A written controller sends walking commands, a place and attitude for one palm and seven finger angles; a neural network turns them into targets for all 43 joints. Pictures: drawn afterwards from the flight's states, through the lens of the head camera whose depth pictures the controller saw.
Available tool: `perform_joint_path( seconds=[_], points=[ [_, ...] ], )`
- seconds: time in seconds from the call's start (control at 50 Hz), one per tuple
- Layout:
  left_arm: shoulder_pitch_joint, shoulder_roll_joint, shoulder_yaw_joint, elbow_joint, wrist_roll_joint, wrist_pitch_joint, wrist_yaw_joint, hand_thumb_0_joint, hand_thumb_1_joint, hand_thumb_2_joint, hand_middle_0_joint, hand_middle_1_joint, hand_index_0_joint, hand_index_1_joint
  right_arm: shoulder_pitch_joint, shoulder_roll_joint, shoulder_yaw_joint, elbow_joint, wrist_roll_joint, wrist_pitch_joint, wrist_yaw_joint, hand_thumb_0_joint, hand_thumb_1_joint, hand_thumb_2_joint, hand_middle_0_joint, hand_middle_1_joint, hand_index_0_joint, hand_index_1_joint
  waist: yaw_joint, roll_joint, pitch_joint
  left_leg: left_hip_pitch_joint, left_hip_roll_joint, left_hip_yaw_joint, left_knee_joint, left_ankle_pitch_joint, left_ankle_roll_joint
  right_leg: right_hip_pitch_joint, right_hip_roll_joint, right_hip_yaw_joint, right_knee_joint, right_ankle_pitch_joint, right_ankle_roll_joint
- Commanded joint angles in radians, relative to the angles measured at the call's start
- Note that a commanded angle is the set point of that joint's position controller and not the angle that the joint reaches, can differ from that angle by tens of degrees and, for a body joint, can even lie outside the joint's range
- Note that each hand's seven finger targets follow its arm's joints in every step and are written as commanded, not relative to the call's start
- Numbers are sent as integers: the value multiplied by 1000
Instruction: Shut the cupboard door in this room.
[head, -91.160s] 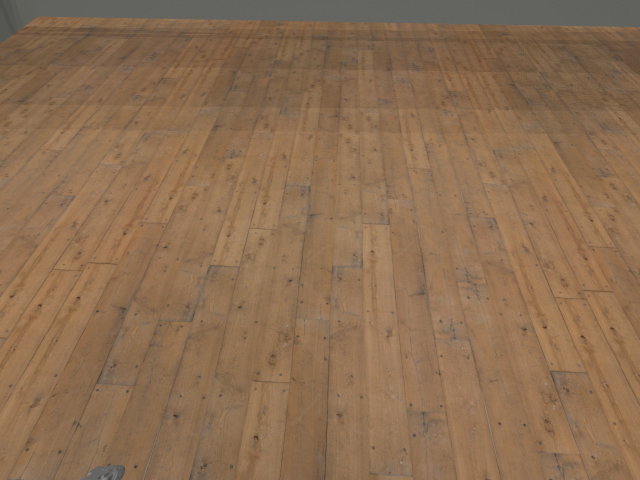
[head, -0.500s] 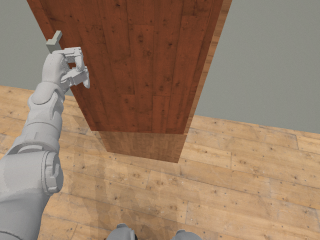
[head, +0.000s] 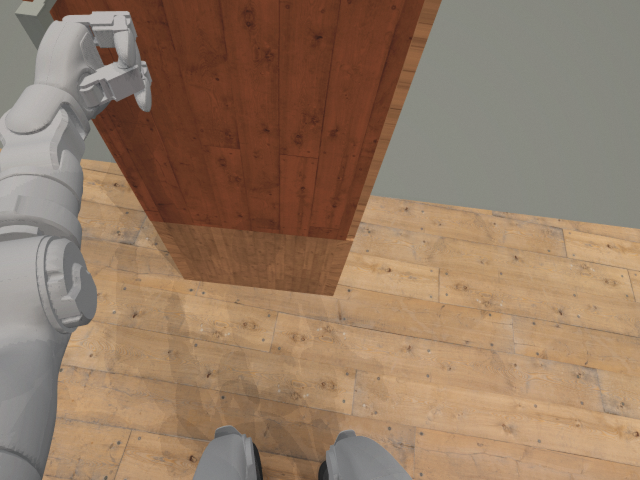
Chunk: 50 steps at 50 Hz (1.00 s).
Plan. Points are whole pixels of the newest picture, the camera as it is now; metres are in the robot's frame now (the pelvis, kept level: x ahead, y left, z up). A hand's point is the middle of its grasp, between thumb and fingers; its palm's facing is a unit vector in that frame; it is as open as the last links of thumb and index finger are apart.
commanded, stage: push the door shut along its arc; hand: left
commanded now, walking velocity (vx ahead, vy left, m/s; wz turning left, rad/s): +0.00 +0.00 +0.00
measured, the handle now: (70, 55) +0.60 +0.21 +0.13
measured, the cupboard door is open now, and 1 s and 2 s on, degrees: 1 0 0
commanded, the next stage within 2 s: pull the fist back off the door in 0.44 s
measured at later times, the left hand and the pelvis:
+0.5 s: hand (154, 58) +0.57 +0.11 +0.15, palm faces -0.32 -0.95 +0.00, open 3.0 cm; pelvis +0.00 +0.00 -0.01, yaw +1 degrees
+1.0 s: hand (177, 59) +0.57 +0.09 +0.15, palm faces +0.09 -1.00 -0.01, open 3.0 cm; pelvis -0.02 +0.00 -0.01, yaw +0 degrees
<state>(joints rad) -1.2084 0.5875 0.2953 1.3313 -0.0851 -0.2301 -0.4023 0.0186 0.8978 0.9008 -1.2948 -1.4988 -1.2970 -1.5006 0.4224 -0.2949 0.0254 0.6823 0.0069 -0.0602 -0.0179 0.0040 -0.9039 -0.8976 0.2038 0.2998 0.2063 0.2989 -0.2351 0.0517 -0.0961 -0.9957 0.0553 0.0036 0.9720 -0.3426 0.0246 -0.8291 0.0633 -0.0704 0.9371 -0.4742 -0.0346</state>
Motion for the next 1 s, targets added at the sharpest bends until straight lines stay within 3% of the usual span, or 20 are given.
perform_joint_path(
  seconds=[0.0, 0.04, 0.06, 0.08, 0.12, 0.14, 0.18, 0.3, 0.38, 0.42, 0.52, 0.54, 0.6, 0.62, 0.66, 0.7, 0.74, 0.82, 0.86, 0.98],
  points=[
    [-537, 179, 5, -218, -14, -55, -13, 0, 900, 900, -1300, -1500, -1300, -1500, 187, -190, -71, -30, -5, -10, -13, 0, -900, -900, 200, 300, 200, 300, -23, 133, -509, 598, -29, -93, -28, 333, 28, -28, 13, 56, -141, 357, 12],
    [-572, 198, 30, -233, -18, -54, -12, 0, 900, 900, -1300, -1500, -1300, -1500, 199, -197, -77, -25, -6, -11, -15, 0, -900, -900, 200, 300, 200, 300, -33, 115, -521, 612, -25, -94, -25, 353, 31, -41, 15, 55, -140, 366, 16],
    [-564, 170, 3, -213, -15, -42, -14, 0, 900, 900, -1300, -1500, -1300, -1500, 192, -192, -73, -24, -9, -8, -12, 0, -900, -900, 200, 300, 200, 300, -33, 129, -511, 605, -31, -92, -26, 345, 31, -36, 15, 54, -145, 364, 13],
    [-583, 206, 34, -234, -17, -46, -15, 0, 900, 900, -1300, -1500, -1300, -1500, 206, -197, -77, -23, -9, -10, -14, 0, -900, -900, 200, 300, 200, 300, -33, 111, -522, 604, -26, -94, -24, 351, 31, -32, 16, 54, -140, 370, 15],
    [-584, 177, 14, -212, -14, -40, -13, 0, 900, 900, -1300, -1500, -1300, -1500, 205, -192, -72, -21, -14, -6, -13, 0, -900, -900, 200, 300, 200, 300, -38, 118, -504, 599, -32, -93, -25, 360, 33, -38, 17, 48, -139, 370, 11],
    [-607, 213, 34, -213, -8, -44, -13, 0, 900, 900, -1300, -1500, -1300, -1500, 209, -197, -74, -18, -12, -9, -14, 0, -900, -900, 200, 300, 200, 300, -41, 120, -510, 595, -27, -92, -18, 354, 32, -47, 17, 53, -137, 369, 16],
    [-613, 218, 34, -205, 0, -39, -12, 0, 900, 900, -1300, -1500, -1300, -1500, 218, -197, -73, -20, -15, -8, -13, 0, -900, -900, 200, 300, 200, 300, -44, 109, -514, 583, -29, -93, -15, 355, 33, -43, 18, 51, -134, 371, 15],
    [-677, 154, -20, -167, 6, -31, -27, 0, 900, 900, -1300, -1500, -1300, -1500, 222, -197, -73, 3, -22, -13, -15, 0, -900, -900, 200, 300, 200, 300, -73, 127, -494, 598, -27, -102, 1, 353, 33, -104, 22, 41, -129, 343, 12],
    [-774, 123, -54, -142, 8, -25, -28, 0, 900, 900, -1300, -1500, -1300, -1500, 229, -201, -68, 30, -21, -27, -25, 0, -900, -900, 200, 300, 200, 300, -110, 143, -457, 583, -15, -111, 20, 305, 36, -189, 20, 33, -119, 274, 15],
    [-799, 69, -81, -160, 3, -25, -26, 0, 900, 900, -1300, -1500, -1300, -1500, 230, -197, -70, 40, -27, -38, -25, 0, -900, -900, 200, 300, 200, 300, -117, 168, -478, 623, -14, -122, 22, 322, 38, -222, 22, 23, -112, 254, 10],
    [-850, 49, -105, -168, 2, -14, -30, 0, 900, 900, -1300, -1500, -1300, -1500, 226, -199, -64, 63, -30, -59, -32, 0, -900, -900, 200, 300, 200, 300, -130, 204, -507, 634, -12, -127, 42, 314, 39, -261, 23, 14, -92, 230, 7],
    [-877, 65, 85, -177, -64, 14, 176, 0, 900, 900, -1300, -1500, -1300, -1500, 265, -158, -54, 30, -34, -67, -15, 0, -900, -900, 200, 300, 200, 300, -86, 217, -539, 572, 6, -137, 34, 273, 22, -223, 8, 34, -107, 224, 11],
    [-850, -35, 66, -167, 14, 30, 461, 0, 900, 900, -1300, -1500, -1300, -1500, 292, -156, -70, 30, -74, -68, 39, 0, -900, -900, 200, 300, 200, 300, -109, 166, -513, 514, 1, -147, 19, 186, 13, -245, 6, 18, -88, 172, 29],
    [-843, -15, 87, -169, 53, 13, 536, 0, 900, 900, -1300, -1500, -1300, -1500, 300, -155, -70, 31, -85, -63, 53, 0, -900, -900, 200, 300, 200, 300, -104, 153, -504, 499, 0, -156, 16, 172, 11, -251, 5, 13, -81, 159, 28],
    [-874, -44, 33, -183, 148, -20, 640, 0, 900, 900, -1300, -1500, -1300, -1500, 301, -156, -75, 28, -106, -53, 82, 0, -900, -900, 200, 300, 200, 300, -127, 172, -492, 482, -2, -155, 9, 90, 9, -287, 2, 12, -79, 111, 29],
    [-875, -53, -30, -153, 228, -48, 660, 0, 900, 900, -1300, -1500, -1300, -1500, 303, -160, -77, 27, -113, -44, 106, 0, -900, -900, 200, 300, 200, 300, -141, 209, -456, 481, -7, -152, -5, 28, 8, -310, -1, 15, -88, 76, 21],
    [-874, -24, -47, -130, 251, -64, 634, 0, 900, 900, -1300, -1500, -1300, -1500, 295, -168, -78, 19, -107, -33, 112, 0, -900, -900, 200, 300, 200, 300, -141, 213, -456, 477, -15, -149, -16, -2, 9, -290, 0, 23, -102, 61, 15],
    [-839, -12, -42, -84, 183, -47, 555, 0, 900, 900, -1300, -1500, -1300, -1500, 288, -176, -71, -3, -86, -23, 100, 0, -900, -900, 200, 300, 200, 300, -133, 182, -446, 454, -23, -141, -49, -46, 14, -226, 3, 31, -131, 45, 11],
    [-797, -13, -30, -104, 153, -48, 533, 0, 900, 900, -1300, -1500, -1300, -1500, 279, -172, -68, -14, -79, -27, 96, 0, -900, -900, 200, 300, 200, 300, -111, 174, -467, 460, -25, -132, -59, -32, 14, -190, 5, 34, -141, 58, 11],
    [-617, 9, 32, -135, 111, -81, 525, 0, 900, 900, -1300, -1500, -1300, -1500, 286, -164, -71, -25, -77, -25, 89, 0, -900, -900, 200, 300, 200, 300, -62, 73, -451, 434, -27, -103, -91, 13, 19, -74, 11, 36, -176, 90, 20]
  ],
)
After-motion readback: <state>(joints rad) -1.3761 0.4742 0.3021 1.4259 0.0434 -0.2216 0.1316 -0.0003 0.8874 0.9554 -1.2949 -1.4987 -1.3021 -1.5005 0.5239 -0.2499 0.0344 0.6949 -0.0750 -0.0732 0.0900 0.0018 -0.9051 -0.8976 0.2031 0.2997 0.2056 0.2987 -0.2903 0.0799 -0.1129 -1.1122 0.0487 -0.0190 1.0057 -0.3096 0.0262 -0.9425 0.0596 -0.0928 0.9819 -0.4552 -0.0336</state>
